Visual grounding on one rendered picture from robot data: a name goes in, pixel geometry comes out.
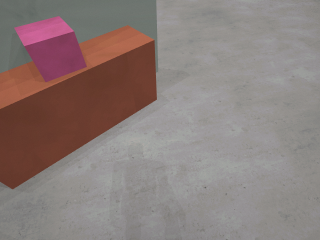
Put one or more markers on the carton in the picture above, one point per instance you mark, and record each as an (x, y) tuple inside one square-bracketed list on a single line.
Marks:
[(53, 47)]

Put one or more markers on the pedestal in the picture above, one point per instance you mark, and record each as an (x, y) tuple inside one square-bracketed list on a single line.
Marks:
[(43, 122)]

